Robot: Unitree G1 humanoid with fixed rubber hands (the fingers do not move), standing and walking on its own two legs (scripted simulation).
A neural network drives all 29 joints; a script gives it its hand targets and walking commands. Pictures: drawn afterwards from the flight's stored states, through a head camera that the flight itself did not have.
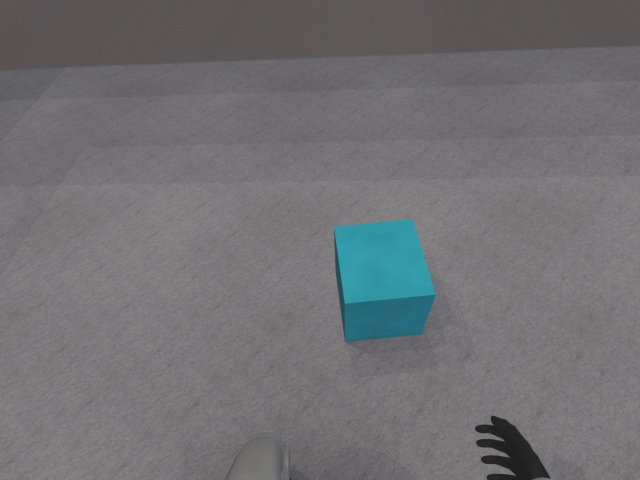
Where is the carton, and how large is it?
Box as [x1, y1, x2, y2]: [334, 219, 435, 341]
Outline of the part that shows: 411,219 334,227 335,267 345,341 421,333 435,294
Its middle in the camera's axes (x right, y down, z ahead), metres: +0.20 +0.13 +1.31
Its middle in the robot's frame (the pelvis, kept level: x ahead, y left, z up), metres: +0.80 -0.08 -0.65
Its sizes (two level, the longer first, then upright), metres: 0.294 0.264 0.266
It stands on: the floor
